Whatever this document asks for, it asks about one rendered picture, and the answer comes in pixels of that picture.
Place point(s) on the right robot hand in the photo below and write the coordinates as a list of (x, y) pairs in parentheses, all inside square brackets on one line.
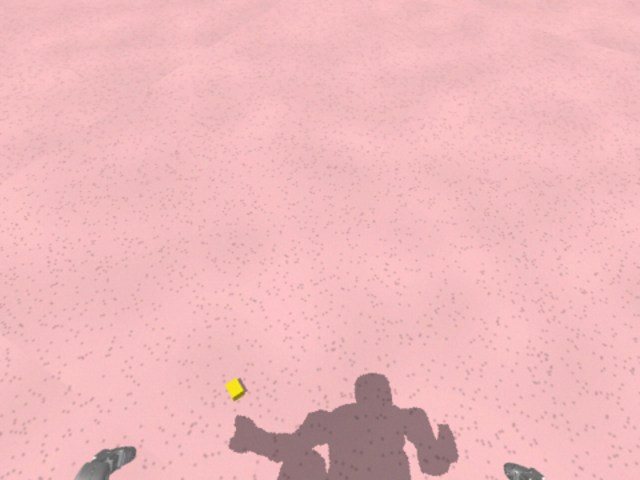
[(518, 472)]

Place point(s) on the small box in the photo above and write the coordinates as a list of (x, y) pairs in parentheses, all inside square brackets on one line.
[(235, 389)]

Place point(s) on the left robot hand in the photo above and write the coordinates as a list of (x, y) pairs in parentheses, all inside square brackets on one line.
[(105, 463)]

